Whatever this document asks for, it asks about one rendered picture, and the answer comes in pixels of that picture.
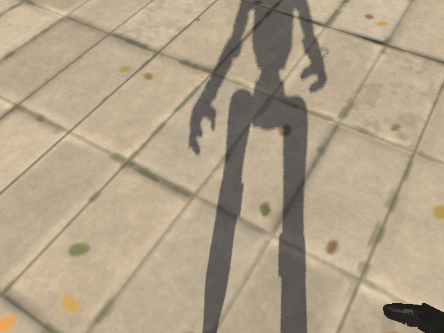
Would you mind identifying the robot right hand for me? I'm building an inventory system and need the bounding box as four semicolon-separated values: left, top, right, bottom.
383;303;444;333

